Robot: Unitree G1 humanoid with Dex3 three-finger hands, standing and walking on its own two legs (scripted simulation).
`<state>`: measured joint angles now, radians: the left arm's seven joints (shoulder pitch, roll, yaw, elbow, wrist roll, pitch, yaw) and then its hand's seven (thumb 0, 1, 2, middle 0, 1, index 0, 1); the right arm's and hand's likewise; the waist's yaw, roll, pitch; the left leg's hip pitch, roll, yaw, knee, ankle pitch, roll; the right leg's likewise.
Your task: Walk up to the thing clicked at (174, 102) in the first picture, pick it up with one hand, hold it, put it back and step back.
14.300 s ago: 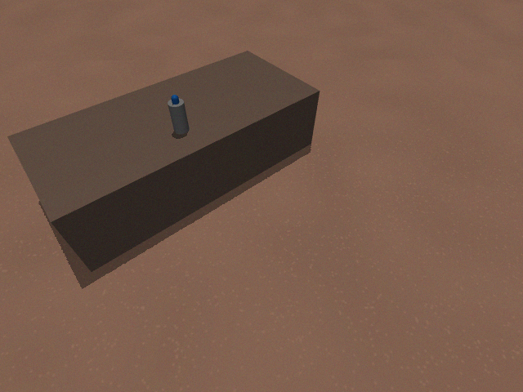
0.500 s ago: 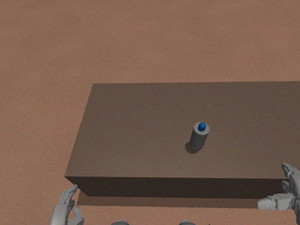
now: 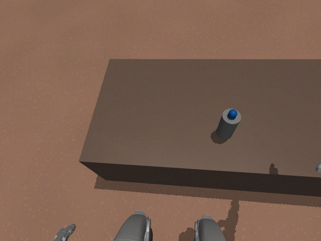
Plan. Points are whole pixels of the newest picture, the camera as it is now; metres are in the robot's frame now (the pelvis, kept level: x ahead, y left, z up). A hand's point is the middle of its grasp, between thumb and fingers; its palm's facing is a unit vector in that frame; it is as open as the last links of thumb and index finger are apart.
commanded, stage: go down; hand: right
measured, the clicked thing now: (228, 123) +0.55 -0.20 -0.25
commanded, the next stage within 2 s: approach in 0.58 s
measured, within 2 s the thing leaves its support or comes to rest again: neither
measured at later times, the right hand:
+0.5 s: hand out of the picture +0.41 -0.38 +0.01, palm faces +0.20 +0.98 -0.07, open 17.5 cm
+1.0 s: hand (313, 117) +0.45 -0.36 -0.03, palm faces +0.17 +0.99 +0.00, open 17.7 cm
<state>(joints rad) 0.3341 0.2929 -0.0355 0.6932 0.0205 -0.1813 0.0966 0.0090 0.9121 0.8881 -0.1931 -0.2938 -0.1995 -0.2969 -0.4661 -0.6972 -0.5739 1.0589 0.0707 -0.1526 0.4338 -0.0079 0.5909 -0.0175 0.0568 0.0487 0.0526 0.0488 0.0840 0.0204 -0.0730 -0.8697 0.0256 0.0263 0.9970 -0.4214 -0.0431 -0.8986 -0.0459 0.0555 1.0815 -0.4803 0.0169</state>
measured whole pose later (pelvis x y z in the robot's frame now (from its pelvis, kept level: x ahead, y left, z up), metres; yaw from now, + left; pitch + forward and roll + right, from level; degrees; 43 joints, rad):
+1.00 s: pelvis -0.01 -0.01 -0.08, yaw +2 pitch +29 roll +6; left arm 0.29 0.35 -0.11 0.61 0.05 -0.12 0.01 0.00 0.90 0.90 -0.19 -0.29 -0.19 -0.30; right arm -0.82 -0.89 -0.67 1.32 0.17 -0.48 0.57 -0.01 0.61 -0.02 0.05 0.05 0.05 0.05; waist 0.15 0.03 -0.14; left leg -1.31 0.01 0.03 1.33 -0.52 -0.05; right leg -1.35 -0.06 0.09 1.44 -0.60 0.01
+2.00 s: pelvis -0.07 +0.00 -0.30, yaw +5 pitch +36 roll +8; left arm 0.27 0.32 -0.12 0.59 0.08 0.06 -0.06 0.00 0.92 0.90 -0.19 -0.30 -0.20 -0.30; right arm -1.12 -0.72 -0.54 1.11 -0.03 -0.32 0.17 -0.01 0.40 -0.02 0.08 0.03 0.06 0.03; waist 0.27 -0.03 -0.11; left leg -2.09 0.01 0.01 2.08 -0.62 -0.06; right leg -2.14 0.00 0.14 2.19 -0.69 0.02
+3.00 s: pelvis -0.07 +0.00 -0.30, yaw +4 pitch +36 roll +7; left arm 0.24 0.31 -0.13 0.59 0.08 0.09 -0.05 0.00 0.90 0.90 -0.20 -0.29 -0.20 -0.30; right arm -1.21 -0.72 -0.48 1.15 -0.04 -0.33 0.13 -0.01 0.22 -0.71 0.83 0.79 0.80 0.81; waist 0.27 -0.02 -0.07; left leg -2.11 0.02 0.01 2.11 -0.63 -0.06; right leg -2.15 0.00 0.14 2.21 -0.68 0.03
